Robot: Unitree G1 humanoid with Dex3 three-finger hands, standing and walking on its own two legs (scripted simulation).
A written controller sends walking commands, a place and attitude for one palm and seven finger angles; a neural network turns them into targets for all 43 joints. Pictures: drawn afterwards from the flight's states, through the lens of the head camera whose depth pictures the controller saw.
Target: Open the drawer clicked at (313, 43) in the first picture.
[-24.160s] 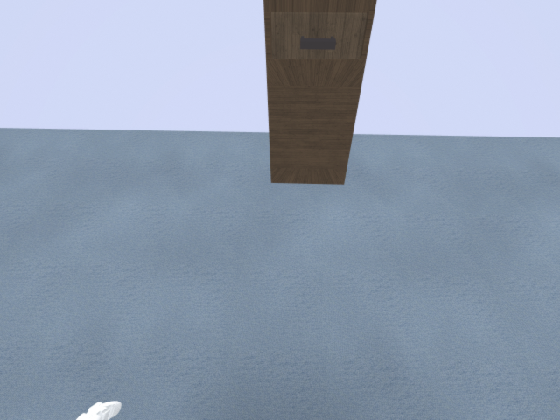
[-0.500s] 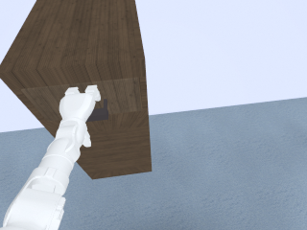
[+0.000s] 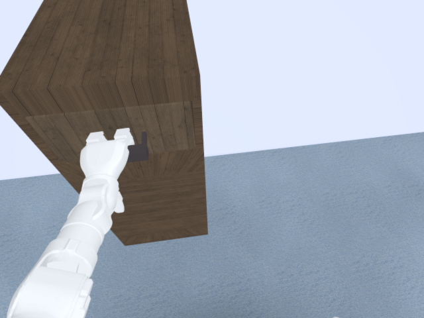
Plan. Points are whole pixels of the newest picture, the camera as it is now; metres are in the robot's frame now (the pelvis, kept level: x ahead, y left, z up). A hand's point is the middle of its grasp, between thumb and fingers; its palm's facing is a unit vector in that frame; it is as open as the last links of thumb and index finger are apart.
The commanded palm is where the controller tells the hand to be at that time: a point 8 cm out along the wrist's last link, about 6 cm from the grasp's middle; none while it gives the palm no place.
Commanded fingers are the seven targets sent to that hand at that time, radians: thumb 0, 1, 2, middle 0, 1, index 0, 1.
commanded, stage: lower the fingers behind the handle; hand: left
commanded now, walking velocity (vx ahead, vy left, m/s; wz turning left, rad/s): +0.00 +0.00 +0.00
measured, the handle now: (119, 146) +0.48 +0.22 +0.01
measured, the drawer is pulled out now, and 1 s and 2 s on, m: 0.00 0.00 0.05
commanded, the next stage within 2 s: close the thumb around the handle in 0.60 s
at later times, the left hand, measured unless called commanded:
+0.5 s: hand (117, 171) +0.43 +0.22 -0.01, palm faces -0.04 -0.03 -1.00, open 13.9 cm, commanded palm +0.40 +0.22 +0.05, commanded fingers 0.00 -0.50 0.30 -0.30 -1.20 -0.30 -1.20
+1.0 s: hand (116, 171) +0.42 +0.22 -0.01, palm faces -0.02 -0.04 -1.00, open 11.3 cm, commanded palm +0.40 +0.22 +0.05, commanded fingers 0.00 0.40 0.68 -0.36 -1.30 -0.36 -1.30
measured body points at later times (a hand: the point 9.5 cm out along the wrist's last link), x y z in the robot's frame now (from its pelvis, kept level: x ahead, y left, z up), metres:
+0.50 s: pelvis -0.01 +0.00 -0.01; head +0.07 -0.01 +0.44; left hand +0.42 +0.22 +0.05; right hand +0.03 -0.27 -0.14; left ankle -0.01 +0.09 -0.70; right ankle -0.03 -0.11 -0.70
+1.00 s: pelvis +0.00 +0.00 -0.01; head +0.07 +0.00 +0.44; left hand +0.42 +0.22 +0.05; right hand +0.07 -0.26 -0.14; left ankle -0.01 +0.09 -0.70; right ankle -0.03 -0.11 -0.70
